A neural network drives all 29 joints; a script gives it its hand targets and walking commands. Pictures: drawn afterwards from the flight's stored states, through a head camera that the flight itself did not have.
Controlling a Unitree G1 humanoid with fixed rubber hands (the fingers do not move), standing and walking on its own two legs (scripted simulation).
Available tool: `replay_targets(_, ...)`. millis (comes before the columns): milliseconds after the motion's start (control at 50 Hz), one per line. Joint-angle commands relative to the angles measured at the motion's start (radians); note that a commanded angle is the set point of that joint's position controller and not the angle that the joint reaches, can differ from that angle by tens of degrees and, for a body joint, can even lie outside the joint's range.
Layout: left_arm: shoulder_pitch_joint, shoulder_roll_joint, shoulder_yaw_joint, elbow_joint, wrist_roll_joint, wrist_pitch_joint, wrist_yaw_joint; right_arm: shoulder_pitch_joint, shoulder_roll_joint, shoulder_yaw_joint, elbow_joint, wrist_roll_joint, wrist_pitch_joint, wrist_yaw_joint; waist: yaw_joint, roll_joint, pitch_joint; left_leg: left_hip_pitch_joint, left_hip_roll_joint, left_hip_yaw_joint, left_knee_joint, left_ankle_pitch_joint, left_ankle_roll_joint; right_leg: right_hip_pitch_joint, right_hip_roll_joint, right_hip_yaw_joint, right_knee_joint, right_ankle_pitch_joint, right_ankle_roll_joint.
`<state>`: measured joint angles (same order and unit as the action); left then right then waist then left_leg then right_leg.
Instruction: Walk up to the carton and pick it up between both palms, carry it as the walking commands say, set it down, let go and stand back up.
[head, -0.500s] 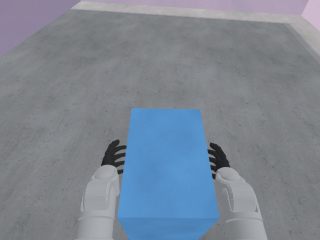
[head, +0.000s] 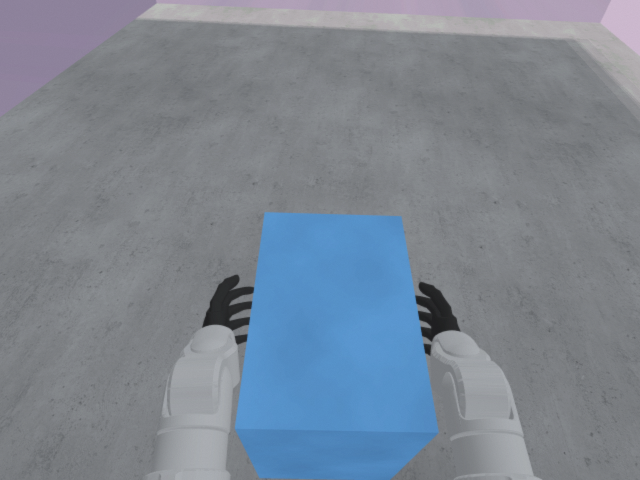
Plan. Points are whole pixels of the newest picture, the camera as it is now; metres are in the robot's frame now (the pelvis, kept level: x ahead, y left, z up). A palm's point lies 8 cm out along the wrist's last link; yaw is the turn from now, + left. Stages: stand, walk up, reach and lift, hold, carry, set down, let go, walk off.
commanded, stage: carry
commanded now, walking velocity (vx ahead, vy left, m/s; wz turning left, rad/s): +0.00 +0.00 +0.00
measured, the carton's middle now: (328, 350) +0.31 +0.01 -0.03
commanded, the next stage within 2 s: hold in 1.14 s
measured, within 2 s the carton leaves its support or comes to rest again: neither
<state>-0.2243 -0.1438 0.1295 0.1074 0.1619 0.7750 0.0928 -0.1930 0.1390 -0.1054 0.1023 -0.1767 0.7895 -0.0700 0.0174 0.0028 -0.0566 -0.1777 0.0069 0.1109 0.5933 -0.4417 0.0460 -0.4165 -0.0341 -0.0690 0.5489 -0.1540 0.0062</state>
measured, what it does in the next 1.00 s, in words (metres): stands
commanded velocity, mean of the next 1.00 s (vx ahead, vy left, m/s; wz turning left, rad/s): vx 0.00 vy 0.00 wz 0.00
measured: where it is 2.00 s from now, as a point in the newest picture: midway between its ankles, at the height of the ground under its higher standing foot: outside the picture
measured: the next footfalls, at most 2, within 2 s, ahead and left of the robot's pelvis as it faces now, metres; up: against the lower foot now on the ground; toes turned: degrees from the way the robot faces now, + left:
none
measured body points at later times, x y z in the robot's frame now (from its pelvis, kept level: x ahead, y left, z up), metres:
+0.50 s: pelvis +0.00 -0.01 +0.00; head -0.01 +0.00 +0.45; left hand +0.30 +0.14 +0.03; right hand +0.31 -0.14 +0.03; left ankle -0.08 +0.08 -0.73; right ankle +0.08 -0.13 -0.73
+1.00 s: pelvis +0.00 -0.01 +0.00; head -0.01 -0.01 +0.45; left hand +0.30 +0.14 +0.04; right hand +0.31 -0.14 +0.03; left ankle -0.08 +0.08 -0.73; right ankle +0.08 -0.13 -0.73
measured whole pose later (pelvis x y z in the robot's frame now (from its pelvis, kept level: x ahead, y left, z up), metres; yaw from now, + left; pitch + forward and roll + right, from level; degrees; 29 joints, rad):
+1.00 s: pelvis +0.00 -0.01 +0.00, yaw +1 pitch +2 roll -1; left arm -0.23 -0.15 0.15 0.15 0.19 0.75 0.07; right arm -0.22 0.14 -0.12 0.15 -0.19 0.78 -0.07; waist 0.01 0.00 -0.07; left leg -0.18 0.02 0.09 0.58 -0.43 0.02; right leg -0.42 -0.04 -0.10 0.54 -0.16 -0.01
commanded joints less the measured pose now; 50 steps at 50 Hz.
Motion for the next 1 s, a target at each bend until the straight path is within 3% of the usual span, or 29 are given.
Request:
replay_targets(0, -0.355, -0.834, -0.55, -0.071, -0.213, -0.024, -0.226, -0.435, 0.893, 0.562, -0.123, 0.245, -0.048, 0.187, -0.01, 0.015, -0.363, -0.006, 0.105, -0.069, -0.046, 0.42, -0.002, 0.256, -0.105, 0.077, 0.005, 0.384, -0.109)
replay_targets(20, -0.339, -0.853, -0.572, -0.104, -0.244, -0.025, -0.221, -0.511, 0.864, 0.607, -0.243, 0.28, -0.055, 0.176, -0.013, -0.046, -0.371, 0.004, 0.105, -0.087, -0.02, 0.438, -0.005, 0.261, -0.104, 0.107, 0.01, 0.468, -0.112)
replay_targets(40, -0.345, -0.864, -0.533, -0.025, -0.185, -0.024, -0.224, -0.444, 0.877, 0.552, -0.124, 0.212, -0.049, 0.18, -0.007, -0.007, -0.341, -0.014, 0.108, -0.075, -0.036, 0.45, -0.011, 0.244, -0.12, 0.091, 0.014, 0.469, -0.113)
replay_targets(80, -0.376, -0.834, -0.557, -0.144, -0.236, -0.014, -0.224, -0.401, 0.868, 0.545, -0.132, 0.243, -0.028, 0.185, -0.015, -0.001, -0.322, -0.031, 0.11, -0.088, -0.058, 0.314, -0.001, 0.213, -0.108, 0.107, 0.0, 0.345, -0.117)
replay_targets(100, -0.428, -0.838, -0.524, -0.052, -0.188, -0.029, -0.228, -0.391, 0.898, 0.51, 0.0, 0.188, -0.036, 0.191, -0.012, -0.013, -0.315, -0.042, 0.116, -0.114, -0.084, 0.273, 0.007, 0.218, -0.096, 0.094, -0.003, 0.242, -0.116)
replay_targets(140, -0.405, -0.841, -0.578, -0.14, -0.243, -0.021, -0.224, -0.512, 0.88, 0.578, -0.177, 0.281, -0.047, 0.191, -0.013, 0.01, -0.314, 0.015, 0.106, -0.086, -0.066, 0.277, 0.003, 0.172, -0.102, 0.109, -0.015, 0.254, -0.11)
replay_targets(160, -0.328, -0.87, -0.556, -0.032, -0.21, -0.031, -0.23, -0.452, 0.887, 0.563, -0.122, 0.249, -0.057, 0.198, -0.009, 0.067, -0.304, 0.01, 0.124, -0.108, -0.08, 0.447, 0.001, 0.151, -0.096, 0.092, 0.023, 0.259, -0.11)
replay_targets(180, -0.361, -0.877, -0.576, -0.063, -0.218, -0.04, -0.231, -0.388, 0.885, 0.543, -0.099, 0.22, -0.066, 0.199, -0.004, 0.101, -0.331, 0.021, 0.126, -0.077, -0.065, 0.488, 0.002, 0.179, -0.089, 0.074, 0.019, 0.234, -0.112)
replay_targets(200, -0.489, -0.882, -0.577, -0.093, -0.238, -0.049, -0.231, -0.521, 0.893, 0.547, -0.113, 0.227, -0.074, 0.193, -0.006, 0.059, -0.306, 0.002, 0.128, -0.089, -0.074, 0.444, 0.004, 0.171, -0.075, 0.075, -0.003, 0.235, -0.104)
replay_targets(240, -0.385, -0.877, -0.576, -0.095, -0.233, -0.055, -0.232, -0.507, 0.898, 0.587, -0.2, 0.251, -0.083, 0.187, -0.006, -0.017, -0.341, -0.004, 0.111, -0.07, -0.063, 0.394, -0.01, 0.212, -0.095, 0.092, 0.012, 0.301, -0.103)
replay_targets(300, -0.362, -0.878, -0.559, -0.071, -0.208, -0.048, -0.231, -0.474, 0.9, 0.586, -0.169, 0.233, -0.074, 0.188, -0.01, -0.012, -0.33, -0.026, 0.14, -0.103, -0.051, 0.46, 0.001, 0.246, -0.09, 0.069, 0.017, 0.328, -0.118)
replay_targets(340, -0.381, -0.851, -0.561, -0.092, -0.2, -0.047, -0.227, -0.411, 0.898, 0.568, -0.097, 0.228, -0.057, 0.193, -0.01, 0.049, -0.352, 0.038, 0.139, -0.108, -0.08, 0.535, -0.004, 0.182, -0.075, 0.061, 0.048, 0.198, -0.1)
replay_targets(360, -0.439, -0.851, -0.573, -0.119, -0.218, -0.052, -0.227, -0.408, 0.908, 0.545, -0.075, 0.214, -0.067, 0.191, -0.012, 0.026, -0.338, 0.017, 0.15, -0.115, -0.064, 0.562, 0.012, 0.183, -0.07, 0.041, 0.031, 0.228, -0.086)
replay_targets(400, -0.388, -0.866, -0.546, -0.005, -0.199, -0.046, -0.238, -0.531, 0.903, 0.567, -0.104, 0.228, -0.071, 0.189, -0.01, -0.023, -0.312, -0.012, 0.12, -0.097, -0.082, 0.382, 0.011, 0.204, -0.072, 0.067, -0.006, 0.18, -0.087)
replay_targets(480, -0.358, -0.874, -0.563, -0.019, -0.209, -0.04, -0.243, -0.478, 0.913, 0.559, -0.095, 0.228, -0.07, 0.196, -0.011, 0.055, -0.298, -0.022, 0.116, -0.066, -0.061, 0.414, -0.006, 0.216, -0.103, 0.075, -0.004, 0.336, -0.099)
replay_targets(520, -0.436, -0.887, -0.556, -0.05, -0.202, -0.054, -0.245, -0.498, 0.93, 0.547, -0.089, 0.214, -0.074, 0.198, -0.009, 0.019, -0.305, -0.054, 0.097, -0.085, -0.097, 0.221, -0.01, 0.232, -0.124, 0.115, -0.035, 0.261, -0.115)
replay_targets(560, -0.36, -0.874, -0.54, 0.002, -0.19, -0.04, -0.241, -0.489, 0.888, 0.543, -0.099, 0.221, -0.07, 0.196, -0.011, 0.017, -0.308, -0.016, 0.124, -0.12, -0.114, 0.249, 0.008, 0.188, -0.096, 0.088, -0.025, 0.164, -0.099)
replay_targets(580, -0.439, -0.851, -0.568, -0.114, -0.211, -0.052, -0.237, -0.406, 0.911, 0.531, -0.044, 0.209, -0.065, 0.198, -0.015, 0.049, -0.312, 0.001, 0.138, -0.116, -0.115, 0.393, -0.002, 0.181, -0.092, 0.076, 0.006, 0.206, -0.095)
replay_targets(600, -0.396, -0.858, -0.557, -0.056, -0.205, -0.047, -0.236, -0.48, 0.894, 0.547, -0.097, 0.23, -0.072, 0.195, -0.005, 0.034, -0.302, 0.013, 0.137, -0.111, -0.101, 0.44, 0.002, 0.156, -0.091, 0.086, 0.003, 0.183, -0.089)
replay_targets(640, -0.406, -0.875, -0.561, -0.045, -0.221, -0.045, -0.244, -0.468, 0.917, 0.552, -0.082, 0.216, -0.067, 0.184, -0.01, -0.049, -0.304, -0.027, 0.133, -0.104, -0.085, 0.402, -0.005, 0.219, -0.09, 0.063, -0.01, 0.248, -0.085)
replay_targets(660, -0.381, -0.888, -0.561, -0.051, -0.207, -0.05, -0.244, -0.458, 0.914, 0.546, -0.101, 0.211, -0.068, 0.195, -0.009, 0.004, -0.297, -0.009, 0.129, -0.089, -0.1, 0.365, 0.004, 0.186, -0.086, 0.071, -0.011, 0.224, -0.087)
replay_targets(680, -0.419, -0.88, -0.548, -0.021, -0.206, -0.051, -0.253, -0.5, 0.911, 0.539, -0.068, 0.204, -0.077, 0.194, -0.009, -0.023, -0.317, 0.006, 0.114, -0.09, -0.083, 0.314, -0.002, 0.199, -0.095, 0.098, -0.031, 0.233, -0.094)
replay_targets(700, -0.437, -0.885, -0.559, -0.018, -0.208, -0.044, -0.247, -0.507, 0.917, 0.533, -0.072, 0.217, -0.073, 0.194, -0.012, 0.065, -0.31, -0.004, 0.112, -0.091, -0.095, 0.332, -0.002, 0.209, -0.101, 0.091, -0.023, 0.242, -0.103)
replay_targets(760, -0.404, -0.874, -0.534, -0.015, -0.186, -0.044, -0.243, -0.486, 0.907, 0.534, -0.08, 0.202, -0.069, 0.194, -0.007, -0.019, -0.267, -0.04, 0.123, -0.084, -0.108, 0.319, -0.003, 0.195, -0.101, 0.071, -0.024, 0.213, -0.086)
replay_targets(860, -0.435, -0.886, -0.555, -0.036, -0.202, -0.054, -0.25, -0.538, 0.924, 0.556, -0.086, 0.23, -0.08, 0.203, -0.007, -0.004, -0.294, -0.081, 0.098, -0.098, -0.128, 0.131, -0.005, 0.247, -0.103, 0.102, -0.051, 0.149, -0.096)
replay_targets(880, -0.462, -0.861, -0.538, -0.032, -0.204, -0.049, -0.251, -0.477, 0.907, 0.52, -0.003, 0.197, -0.063, 0.196, -0.006, -0.037, -0.294, -0.071, 0.105, -0.108, -0.128, 0.15, -0.004, 0.236, -0.103, 0.109, -0.056, 0.156, -0.101)
replay_targets(900, -0.367, -0.881, -0.541, -0.005, -0.195, -0.047, -0.249, -0.527, 0.906, 0.563, -0.121, 0.232, -0.08, 0.196, -0.004, -0.009, -0.282, -0.06, 0.11, -0.107, -0.118, 0.197, 0.0, 0.209, -0.106, 0.102, -0.047, 0.192, -0.102)
replay_targets(940, -0.389, -0.895, -0.534, 0.023, -0.169, -0.047, -0.249, -0.544, 0.92, 0.546, -0.102, 0.214, -0.081, 0.197, -0.014, 0.025, -0.316, -0.035, 0.12, -0.113, -0.129, 0.26, -0.005, 0.206, -0.108, 0.097, -0.029, 0.241, -0.101)
replay_targets(980, -0.415, -0.886, -0.586, -0.084, -0.215, -0.055, -0.24, -0.457, 0.933, 0.565, -0.105, 0.236, -0.079, 0.197, -0.008, 0.046, -0.361, -0.013, 0.106, -0.073, -0.072, 0.331, -0.017, 0.261, -0.125, 0.105, -0.026, 0.337, -0.116)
